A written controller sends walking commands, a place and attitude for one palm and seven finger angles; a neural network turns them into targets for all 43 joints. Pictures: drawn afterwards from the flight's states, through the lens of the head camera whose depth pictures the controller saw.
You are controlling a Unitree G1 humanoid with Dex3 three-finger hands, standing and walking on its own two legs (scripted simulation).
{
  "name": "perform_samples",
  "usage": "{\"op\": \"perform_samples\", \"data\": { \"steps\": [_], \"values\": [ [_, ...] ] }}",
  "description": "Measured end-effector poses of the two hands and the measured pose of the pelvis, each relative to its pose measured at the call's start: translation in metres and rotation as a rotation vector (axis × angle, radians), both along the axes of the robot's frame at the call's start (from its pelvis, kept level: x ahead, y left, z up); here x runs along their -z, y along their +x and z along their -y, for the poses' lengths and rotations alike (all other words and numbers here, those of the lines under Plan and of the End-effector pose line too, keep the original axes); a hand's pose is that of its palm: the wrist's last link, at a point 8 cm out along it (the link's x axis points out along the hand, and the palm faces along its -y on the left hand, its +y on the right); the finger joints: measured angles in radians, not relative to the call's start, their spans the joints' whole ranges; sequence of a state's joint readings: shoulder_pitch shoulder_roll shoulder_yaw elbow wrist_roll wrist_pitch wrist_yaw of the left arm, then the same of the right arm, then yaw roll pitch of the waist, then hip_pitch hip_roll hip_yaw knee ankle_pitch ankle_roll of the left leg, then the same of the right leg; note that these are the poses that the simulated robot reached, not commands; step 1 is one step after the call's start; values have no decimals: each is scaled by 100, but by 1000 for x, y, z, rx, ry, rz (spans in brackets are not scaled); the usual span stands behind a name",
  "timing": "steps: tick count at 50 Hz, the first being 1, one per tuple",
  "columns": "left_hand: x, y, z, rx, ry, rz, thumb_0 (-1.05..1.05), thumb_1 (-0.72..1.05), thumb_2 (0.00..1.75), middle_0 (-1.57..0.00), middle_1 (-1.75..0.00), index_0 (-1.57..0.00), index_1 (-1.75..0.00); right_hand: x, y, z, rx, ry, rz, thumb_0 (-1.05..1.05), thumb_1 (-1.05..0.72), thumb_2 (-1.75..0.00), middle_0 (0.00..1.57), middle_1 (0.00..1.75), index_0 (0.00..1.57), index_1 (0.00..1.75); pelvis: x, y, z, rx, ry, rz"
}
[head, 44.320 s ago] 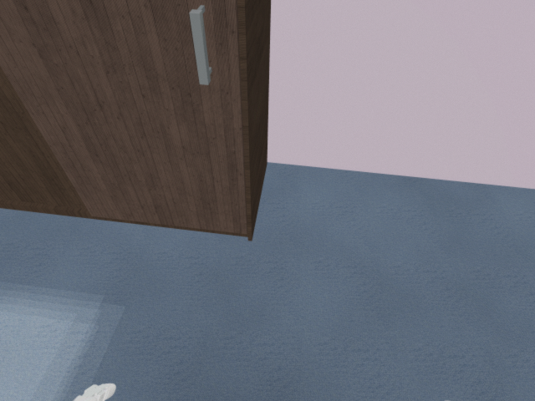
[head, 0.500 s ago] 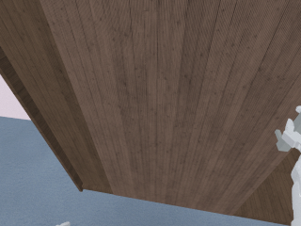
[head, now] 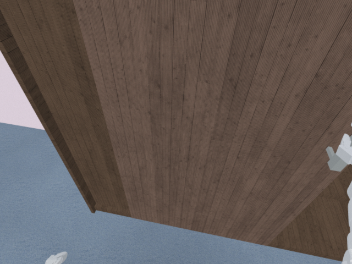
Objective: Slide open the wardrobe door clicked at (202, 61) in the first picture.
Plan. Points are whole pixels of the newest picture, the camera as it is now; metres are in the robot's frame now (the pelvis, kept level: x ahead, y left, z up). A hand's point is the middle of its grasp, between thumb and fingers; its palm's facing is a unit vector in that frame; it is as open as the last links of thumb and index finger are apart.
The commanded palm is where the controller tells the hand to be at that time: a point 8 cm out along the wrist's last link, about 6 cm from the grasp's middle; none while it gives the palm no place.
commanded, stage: stop walking and hold the door there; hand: right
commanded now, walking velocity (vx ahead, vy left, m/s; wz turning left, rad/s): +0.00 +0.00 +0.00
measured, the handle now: (350, 137) +0.40 -0.39 +0.13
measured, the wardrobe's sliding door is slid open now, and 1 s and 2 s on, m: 0.48 0.48 0.48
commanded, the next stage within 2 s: loosen the grip on the handle in 1.24 s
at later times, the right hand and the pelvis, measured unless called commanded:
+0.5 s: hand (343, 153) +0.36 -0.36 +0.11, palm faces +0.42 +0.87 -0.26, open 5.8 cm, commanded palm +0.32 -0.38 +0.09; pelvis -0.03 -0.08 -0.01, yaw -4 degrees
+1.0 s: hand (343, 152) +0.36 -0.35 +0.12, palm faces +0.38 +0.91 -0.17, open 5.7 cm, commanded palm +0.32 -0.38 +0.09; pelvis -0.06 -0.09 +0.00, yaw -2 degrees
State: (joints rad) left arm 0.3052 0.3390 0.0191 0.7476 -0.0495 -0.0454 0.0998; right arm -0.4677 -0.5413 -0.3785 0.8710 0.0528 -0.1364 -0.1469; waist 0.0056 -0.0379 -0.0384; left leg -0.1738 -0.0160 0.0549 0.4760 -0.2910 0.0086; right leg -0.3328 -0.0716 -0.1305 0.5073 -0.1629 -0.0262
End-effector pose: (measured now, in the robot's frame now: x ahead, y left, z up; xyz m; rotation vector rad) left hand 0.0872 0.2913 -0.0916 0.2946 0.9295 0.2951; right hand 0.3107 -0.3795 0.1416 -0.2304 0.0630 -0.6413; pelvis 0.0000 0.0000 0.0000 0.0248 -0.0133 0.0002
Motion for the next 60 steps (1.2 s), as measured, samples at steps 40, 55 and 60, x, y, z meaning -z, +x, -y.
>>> {"op": "perform_samples", "data": {
  "steps": [40,55,60],
  "values": [
    [27,-31,153,164,-163,-58,1,90,90,-21,-30,-21,-30,15,5,12,-225,39,19,-10,-72,-77,43,136,28,140,5,-69,81,45,-2,-2],
    [9,-58,103,59,-17,-86,1,90,90,-20,-30,-20,-30,14,5,12,-228,65,10,-9,-72,-77,41,137,29,140,1,-56,85,36,-5,7],
    [12,-44,112,72,-57,-61,1,90,90,-21,-30,-20,-30,14,5,11,-216,67,5,-9,-73,-77,39,135,28,140,1,-50,81,26,-6,-3]
  ]
}}
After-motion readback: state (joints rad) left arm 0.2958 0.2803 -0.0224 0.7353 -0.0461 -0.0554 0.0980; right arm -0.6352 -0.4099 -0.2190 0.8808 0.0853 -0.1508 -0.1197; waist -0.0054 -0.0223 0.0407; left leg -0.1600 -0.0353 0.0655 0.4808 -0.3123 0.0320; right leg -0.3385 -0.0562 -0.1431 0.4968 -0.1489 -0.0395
